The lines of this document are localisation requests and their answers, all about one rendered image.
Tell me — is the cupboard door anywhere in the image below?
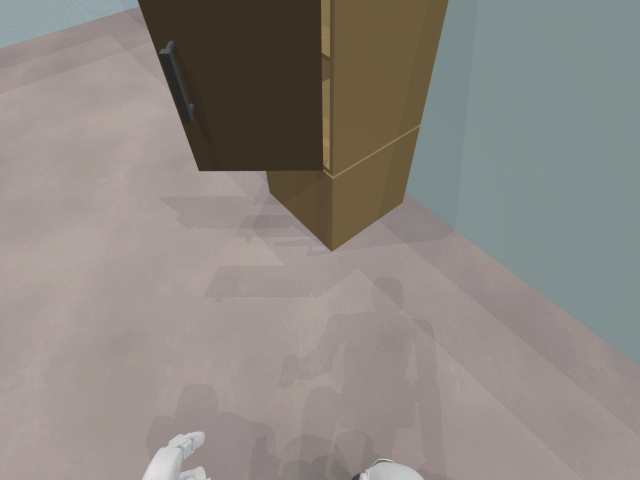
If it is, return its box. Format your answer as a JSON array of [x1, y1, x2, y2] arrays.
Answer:
[[138, 0, 323, 171]]

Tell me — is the right robot shin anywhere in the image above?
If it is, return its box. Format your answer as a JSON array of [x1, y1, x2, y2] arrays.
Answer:
[[369, 459, 393, 470]]

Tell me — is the left robot hand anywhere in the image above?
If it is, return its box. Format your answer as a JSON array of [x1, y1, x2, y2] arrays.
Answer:
[[142, 431, 211, 480]]

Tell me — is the handle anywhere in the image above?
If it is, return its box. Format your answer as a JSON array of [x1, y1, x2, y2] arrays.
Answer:
[[159, 41, 195, 123]]

